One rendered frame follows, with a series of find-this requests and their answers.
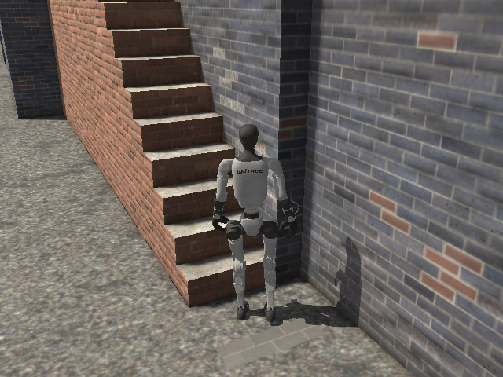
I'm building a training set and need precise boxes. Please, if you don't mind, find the right robot shin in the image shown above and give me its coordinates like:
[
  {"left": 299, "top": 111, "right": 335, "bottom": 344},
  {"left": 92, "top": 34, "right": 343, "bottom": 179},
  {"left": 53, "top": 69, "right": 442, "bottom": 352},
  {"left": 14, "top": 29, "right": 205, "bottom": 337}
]
[{"left": 264, "top": 257, "right": 276, "bottom": 311}]

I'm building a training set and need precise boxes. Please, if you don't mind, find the left robot thigh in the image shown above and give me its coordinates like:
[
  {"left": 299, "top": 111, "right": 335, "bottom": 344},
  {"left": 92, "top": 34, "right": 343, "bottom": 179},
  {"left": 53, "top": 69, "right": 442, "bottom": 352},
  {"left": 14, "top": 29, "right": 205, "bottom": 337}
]
[{"left": 226, "top": 220, "right": 246, "bottom": 274}]

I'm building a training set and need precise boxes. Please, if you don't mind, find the right robot upper arm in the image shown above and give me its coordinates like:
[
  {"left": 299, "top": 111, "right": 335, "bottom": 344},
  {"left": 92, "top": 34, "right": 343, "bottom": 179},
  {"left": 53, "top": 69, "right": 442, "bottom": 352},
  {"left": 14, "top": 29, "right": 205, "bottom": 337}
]
[{"left": 266, "top": 157, "right": 288, "bottom": 201}]

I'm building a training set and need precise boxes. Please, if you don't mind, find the left robot upper arm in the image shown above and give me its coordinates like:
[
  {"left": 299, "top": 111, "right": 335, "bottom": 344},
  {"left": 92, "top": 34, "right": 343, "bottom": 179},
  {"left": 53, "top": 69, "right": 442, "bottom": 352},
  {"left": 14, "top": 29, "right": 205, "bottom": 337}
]
[{"left": 215, "top": 159, "right": 233, "bottom": 202}]

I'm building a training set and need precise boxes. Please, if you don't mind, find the right robot hand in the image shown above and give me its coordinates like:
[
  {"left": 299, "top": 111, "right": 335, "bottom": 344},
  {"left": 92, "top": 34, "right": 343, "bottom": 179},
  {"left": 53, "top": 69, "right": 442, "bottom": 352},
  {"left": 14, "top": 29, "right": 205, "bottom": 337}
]
[{"left": 279, "top": 220, "right": 298, "bottom": 238}]

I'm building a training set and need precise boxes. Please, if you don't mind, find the left robot hand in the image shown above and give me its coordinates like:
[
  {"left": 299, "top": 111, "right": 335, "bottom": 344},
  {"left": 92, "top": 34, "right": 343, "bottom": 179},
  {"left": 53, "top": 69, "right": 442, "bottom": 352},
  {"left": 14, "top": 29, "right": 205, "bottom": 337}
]
[{"left": 212, "top": 216, "right": 229, "bottom": 231}]

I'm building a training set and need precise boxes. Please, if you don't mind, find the left robot forearm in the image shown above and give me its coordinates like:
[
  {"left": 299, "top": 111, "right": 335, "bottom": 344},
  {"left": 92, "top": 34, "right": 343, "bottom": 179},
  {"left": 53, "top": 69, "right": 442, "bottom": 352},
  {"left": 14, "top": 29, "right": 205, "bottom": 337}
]
[{"left": 213, "top": 190, "right": 225, "bottom": 219}]

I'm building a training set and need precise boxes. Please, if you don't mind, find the right robot forearm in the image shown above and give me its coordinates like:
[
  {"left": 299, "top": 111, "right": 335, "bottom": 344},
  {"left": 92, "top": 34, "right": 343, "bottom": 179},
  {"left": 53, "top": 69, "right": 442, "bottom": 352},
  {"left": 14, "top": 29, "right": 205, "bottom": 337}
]
[{"left": 280, "top": 189, "right": 296, "bottom": 222}]

